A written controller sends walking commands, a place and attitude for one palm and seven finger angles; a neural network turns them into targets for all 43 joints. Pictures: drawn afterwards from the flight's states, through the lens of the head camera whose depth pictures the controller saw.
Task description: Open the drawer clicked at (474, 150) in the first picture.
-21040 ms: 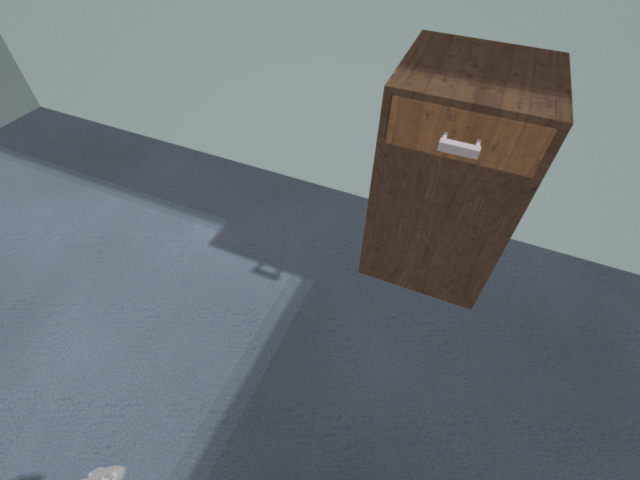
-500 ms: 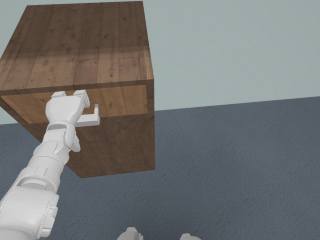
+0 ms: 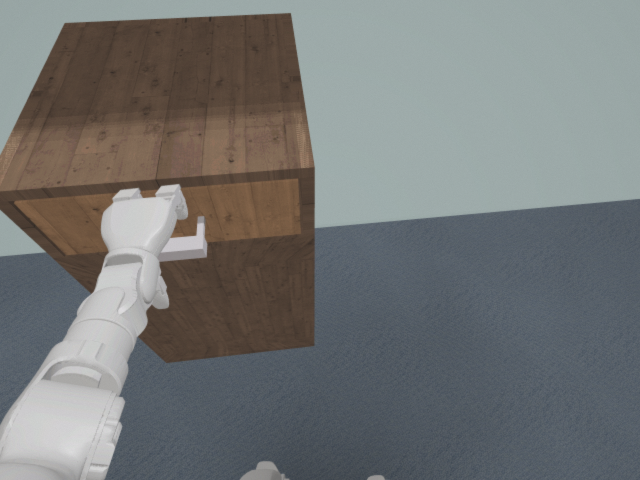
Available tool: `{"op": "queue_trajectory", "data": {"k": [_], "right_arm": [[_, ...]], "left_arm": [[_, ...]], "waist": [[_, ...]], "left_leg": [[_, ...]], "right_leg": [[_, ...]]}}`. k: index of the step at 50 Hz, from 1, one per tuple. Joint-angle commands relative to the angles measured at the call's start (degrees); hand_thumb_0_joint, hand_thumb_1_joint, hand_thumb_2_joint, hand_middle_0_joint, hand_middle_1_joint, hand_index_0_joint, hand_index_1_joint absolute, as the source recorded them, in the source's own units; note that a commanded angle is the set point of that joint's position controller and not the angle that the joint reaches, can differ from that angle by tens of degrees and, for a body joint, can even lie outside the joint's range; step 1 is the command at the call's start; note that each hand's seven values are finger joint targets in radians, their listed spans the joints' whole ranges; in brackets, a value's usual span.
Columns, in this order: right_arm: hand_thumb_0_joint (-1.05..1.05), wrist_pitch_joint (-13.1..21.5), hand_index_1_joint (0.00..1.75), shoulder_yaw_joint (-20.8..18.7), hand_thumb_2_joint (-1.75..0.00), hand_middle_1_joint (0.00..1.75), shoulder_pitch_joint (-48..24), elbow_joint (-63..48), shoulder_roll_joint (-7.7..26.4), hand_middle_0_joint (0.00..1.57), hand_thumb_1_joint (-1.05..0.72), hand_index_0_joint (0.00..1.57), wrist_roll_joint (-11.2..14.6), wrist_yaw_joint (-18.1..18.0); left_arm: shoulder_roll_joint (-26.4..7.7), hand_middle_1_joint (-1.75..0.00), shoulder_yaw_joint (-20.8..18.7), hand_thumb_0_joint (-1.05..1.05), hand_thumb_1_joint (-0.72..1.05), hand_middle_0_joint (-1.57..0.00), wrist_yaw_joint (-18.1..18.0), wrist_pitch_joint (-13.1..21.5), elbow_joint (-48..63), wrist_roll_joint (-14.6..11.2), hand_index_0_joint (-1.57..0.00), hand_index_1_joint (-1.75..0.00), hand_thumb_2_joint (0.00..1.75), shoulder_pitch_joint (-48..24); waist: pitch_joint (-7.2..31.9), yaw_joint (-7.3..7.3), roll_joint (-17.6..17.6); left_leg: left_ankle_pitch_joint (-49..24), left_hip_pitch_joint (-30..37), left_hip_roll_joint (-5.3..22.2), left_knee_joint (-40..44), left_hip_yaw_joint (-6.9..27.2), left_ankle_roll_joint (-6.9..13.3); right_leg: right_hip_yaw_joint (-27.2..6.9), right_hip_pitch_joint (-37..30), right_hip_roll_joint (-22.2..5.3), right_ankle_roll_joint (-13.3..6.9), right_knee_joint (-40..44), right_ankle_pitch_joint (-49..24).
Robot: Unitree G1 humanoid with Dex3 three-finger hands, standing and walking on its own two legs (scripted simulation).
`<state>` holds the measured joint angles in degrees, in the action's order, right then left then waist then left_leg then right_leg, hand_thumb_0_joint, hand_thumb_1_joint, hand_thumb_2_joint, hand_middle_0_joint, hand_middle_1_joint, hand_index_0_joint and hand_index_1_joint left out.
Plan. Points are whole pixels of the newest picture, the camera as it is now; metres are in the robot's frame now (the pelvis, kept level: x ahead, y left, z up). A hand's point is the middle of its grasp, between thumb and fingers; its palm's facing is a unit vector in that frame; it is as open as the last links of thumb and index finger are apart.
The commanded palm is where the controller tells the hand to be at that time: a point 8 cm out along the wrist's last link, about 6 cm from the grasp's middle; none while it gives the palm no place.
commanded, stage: re-aim the fingers above the handle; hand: left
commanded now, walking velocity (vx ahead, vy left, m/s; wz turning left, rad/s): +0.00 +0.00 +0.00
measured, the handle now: (172, 237) +0.48 +0.22 -0.04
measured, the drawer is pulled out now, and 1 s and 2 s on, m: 0.00 0.00 0.00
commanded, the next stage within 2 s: lower the fingers behind the handle in 0.56 s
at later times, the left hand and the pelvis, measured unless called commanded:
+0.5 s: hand (155, 240) +0.44 +0.22 +0.01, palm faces -0.05 -0.04 -1.00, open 13.2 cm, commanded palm +0.43 +0.22 +0.09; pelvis +0.01 -0.01 +0.00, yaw +0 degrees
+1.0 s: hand (154, 237) +0.44 +0.22 +0.02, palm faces -0.02 -0.02 -1.00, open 13.5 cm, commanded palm +0.42 +0.22 +0.07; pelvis +0.00 -0.01 +0.00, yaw +0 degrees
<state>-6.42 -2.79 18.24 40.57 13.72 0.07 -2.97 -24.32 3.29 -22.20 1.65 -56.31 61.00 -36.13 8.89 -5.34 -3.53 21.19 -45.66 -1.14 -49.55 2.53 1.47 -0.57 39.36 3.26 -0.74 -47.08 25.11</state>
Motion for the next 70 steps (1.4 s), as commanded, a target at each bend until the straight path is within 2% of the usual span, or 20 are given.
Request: {"op": "queue_trajectory", "data": {"k": [1,4,7,9,10,15,19,22,30,34,35,38,44,49,51,52,55,59,62,70], "right_arm": [[0.00,1.43,0.30,-2.96,-0.90,0.30,5.01,-4.17,8.72,0.20,-0.90,0.20,0.02,-1.01],[0.00,1.48,0.30,-3.04,-0.90,0.30,4.82,-4.29,8.74,0.20,-0.90,0.20,-0.04,-1.13],[0.00,1.70,0.30,-3.21,-0.90,0.30,5.13,-4.18,8.60,0.20,-0.90,0.20,-0.15,-1.06],[0.00,1.59,0.30,-3.09,-0.90,0.30,4.73,-4.35,8.63,0.20,-0.90,0.20,-0.01,-1.13],[0.00,1.70,0.30,-3.10,-0.90,0.30,4.86,-4.44,8.51,0.20,-0.90,0.20,0.02,-1.12],[0.00,1.97,0.30,-3.35,-0.90,0.30,5.09,-4.08,8.62,0.20,-0.90,0.20,-0.02,-1.17],[0.00,1.95,0.30,-3.24,-0.90,0.30,4.83,-4.29,8.53,0.20,-0.90,0.20,0.10,-1.27],[0.00,2.04,0.30,-3.46,-0.90,0.30,4.75,-4.39,8.29,0.20,-0.90,0.20,-0.07,-1.12],[0.00,1.18,0.30,-3.48,-0.90,0.30,3.74,-4.65,8.30,0.20,-0.90,0.20,0.38,-0.54],[0.00,0.57,0.30,-3.05,-0.90,0.30,3.14,-5.28,8.30,0.20,-0.90,0.20,0.73,-0.98],[0.00,0.47,0.30,-3.02,-0.90,0.30,3.24,-5.42,8.24,0.20,-0.90,0.20,0.69,-0.96],[0.00,0.18,0.30,-2.91,-0.90,0.30,3.20,-5.40,8.40,0.20,-0.90,0.20,0.81,-1.16],[0.00,0.07,0.30,-3.14,-0.90,0.30,4.14,-5.29,8.36,0.20,-0.90,0.20,0.81,-0.79],[0.00,-0.54,0.30,-3.18,-0.90,0.30,4.38,-5.47,8.37,0.20,-0.90,0.20,0.70,-0.48],[0.00,-0.55,0.30,-3.18,-0.90,0.30,4.42,-5.51,8.23,0.20,-0.90,0.20,0.73,-0.23],[0.00,-0.66,0.30,-3.13,-0.90,0.30,4.70,-5.39,8.47,0.20,-0.90,0.20,0.53,-0.27],[0.00,-0.79,0.30,-2.80,-0.90,0.30,4.87,-5.65,8.72,0.20,-0.90,0.20,0.72,-0.41],[0.00,-0.94,0.30,-2.51,-0.90,0.30,4.94,-5.89,8.74,0.20,-0.90,0.20,0.92,-0.50],[0.00,-0.89,0.30,-2.43,-0.90,0.30,5.38,-6.01,8.72,0.20,-0.90,0.20,0.78,-0.38],[0.00,-0.31,0.30,-2.01,-0.90,0.30,6.47,-6.02,8.93,0.20,-0.90,0.20,0.80,-0.17]], "left_arm": [[-17.55,-1.20,-6.01,0.00,-0.50,-0.30,-4.85,0.57,17.72,-0.05,-0.30,-1.20,0.30,-34.14],[-18.86,-1.20,-6.89,0.00,-0.50,-0.30,-4.76,0.97,19.50,0.09,-0.30,-1.20,0.30,-34.67],[-16.12,-1.20,-5.19,0.00,-0.50,-0.30,-4.73,1.16,20.17,-0.45,-0.30,-1.20,0.30,-34.45],[-18.52,-1.20,-7.12,0.00,-0.50,-0.30,-4.68,1.09,19.17,-0.16,-0.30,-1.20,0.30,-32.79],[-15.96,-1.20,-5.01,0.00,-0.50,-0.30,-4.50,0.86,19.28,-0.54,-0.30,-1.20,0.30,-33.30],[-15.90,-1.20,-4.78,0.00,-0.50,-0.30,-4.33,0.86,20.29,-0.58,-0.30,-1.20,0.30,-35.04],[-17.26,-1.20,-5.73,0.00,-0.50,-0.30,-3.85,1.24,21.90,-0.55,-0.30,-1.20,0.30,-34.56],[-15.17,-1.20,-4.79,0.00,-0.50,-0.30,-3.64,1.46,23.20,-0.99,-0.30,-1.20,0.30,-32.91],[-13.62,-1.20,-4.20,0.00,-0.50,-0.30,-2.23,-1.11,18.48,-1.13,-0.30,-1.20,0.30,-27.47],[-17.09,-1.20,-6.28,0.00,-0.50,-0.30,-0.63,-0.68,16.72,-1.15,-0.30,-1.20,0.30,-25.50],[-15.11,-1.20,-4.88,0.00,-0.50,-0.30,-0.16,-0.72,14.68,-1.40,-0.30,-1.20,0.30,-24.02],[-16.35,-1.20,-5.62,0.00,-0.50,-0.30,0.42,0.21,12.82,-1.13,-0.30,-1.20,0.30,-24.03],[-15.04,-1.20,-4.16,0.00,-0.50,-0.30,-0.30,0.42,10.84,-0.18,-0.30,-1.20,0.30,-25.29],[-15.80,-1.20,-5.03,0.00,-0.50,-0.30,-0.70,-0.41,9.86,0.00,-0.30,-1.20,0.30,-24.05],[-13.05,-1.20,-3.05,0.00,-0.50,-0.30,-0.63,-0.80,9.20,-0.42,-0.30,-1.20,0.30,-24.34],[-14.84,-1.20,-4.54,0.00,-0.50,-0.30,-0.77,-1.05,7.84,-0.34,-0.30,-1.20,0.30,-23.25],[-14.26,-1.20,-3.41,0.00,-0.50,-0.30,-0.40,-1.59,5.39,-0.34,-0.30,-1.20,0.30,-23.34],[-15.53,-1.20,-3.98,0.00,-0.50,-0.30,-0.09,-1.85,3.74,0.16,-0.30,-1.20,0.30,-22.56],[-13.30,-1.20,-2.32,0.00,-0.50,-0.30,0.16,-2.30,1.67,0.04,-0.30,-1.20,0.30,-21.80],[-12.91,-1.20,-1.35,0.00,-0.50,-0.30,0.08,-3.21,-1.50,0.51,-0.30,-1.20,0.30,-23.86]], "waist": [[23.81,-1.42,-3.35],[25.44,-1.26,-4.62],[24.44,-1.56,-4.51],[25.14,-0.85,-3.51],[23.34,-1.55,-4.29],[23.71,-2.02,-3.02],[26.17,-1.30,-3.76],[25.64,-0.92,-4.86],[20.65,-0.42,-0.75],[21.07,0.46,1.58],[17.99,0.08,1.47],[16.26,-0.27,3.34],[17.31,-1.07,2.86],[19.66,-0.07,1.39],[17.95,-0.72,1.73],[17.77,-0.33,2.90],[15.24,-1.05,4.17],[15.74,-0.61,3.97],[13.94,-1.09,4.17],[11.96,-1.82,4.10]], "left_leg": [[-18.35,24.18,-0.17,4.67,-1.14,1.29],[-19.82,25.24,-0.20,4.39,-1.30,1.30],[-20.35,25.76,-0.13,4.45,-1.28,1.19],[-20.21,24.81,-0.33,4.53,-1.31,1.26],[-20.09,24.85,-0.34,4.59,-1.40,1.24],[-19.54,25.84,-0.22,4.62,-1.37,1.45],[-21.53,26.70,-0.37,4.66,-1.48,1.41],[-23.27,27.82,-0.30,4.63,-1.47,1.20],[-21.12,24.45,-0.61,5.98,-2.37,1.58],[-18.88,21.25,-1.12,6.64,-3.06,1.90],[-17.55,19.92,-1.27,6.68,-3.35,1.94],[-15.82,17.68,-1.17,6.46,-3.31,2.00],[-15.10,16.59,-1.13,4.77,-3.32,2.05],[-15.58,15.76,-1.18,4.05,-3.36,1.81],[-14.56,15.32,-1.10,3.85,-3.42,1.87],[-13.83,14.16,-1.11,3.78,-3.42,1.94],[-10.66,11.77,-1.09,3.83,-3.24,2.07],[-9.41,10.48,-1.11,3.60,-3.29,2.06],[-7.64,9.43,-1.02,3.26,-3.31,2.11],[-3.42,6.39,-0.70,2.16,-2.75,2.16]], "right_leg": [[2.07,-1.82,1.42,-1.41,6.55,-16.49],[1.80,-2.55,1.39,-1.39,6.31,-17.95],[2.12,-2.21,1.46,-1.52,6.42,-18.17],[1.80,-3.41,1.42,-1.35,6.35,-18.57],[1.98,-2.76,1.44,-1.53,6.58,-18.60],[1.81,-2.68,1.38,-1.36,6.99,-18.18],[1.65,-4.24,1.30,-1.25,6.78,-20.23],[1.85,-4.29,1.38,-1.53,6.62,-21.35],[1.53,-6.84,1.19,-1.44,8.14,-22.24],[0.31,-10.48,0.53,-0.90,8.83,-23.52],[0.44,-9.83,0.44,-1.04,9.27,-22.78],[0.18,-8.83,0.24,-0.92,9.24,-21.11],[-0.01,-5.73,0.33,-0.76,8.08,-20.12],[0.09,-5.90,0.38,-0.99,6.78,-20.49],[0.23,-4.50,0.45,-0.92,7.12,-19.46],[0.17,-5.20,0.44,-0.94,7.00,-18.97],[0.20,-3.58,0.38,-0.82,7.30,-15.67],[-0.04,-2.89,0.34,-0.77,7.04,-14.00],[0.31,-1.00,0.51,-0.85,7.01,-11.57],[0.82,4.07,0.70,-1.01,5.73,-5.82]]}}
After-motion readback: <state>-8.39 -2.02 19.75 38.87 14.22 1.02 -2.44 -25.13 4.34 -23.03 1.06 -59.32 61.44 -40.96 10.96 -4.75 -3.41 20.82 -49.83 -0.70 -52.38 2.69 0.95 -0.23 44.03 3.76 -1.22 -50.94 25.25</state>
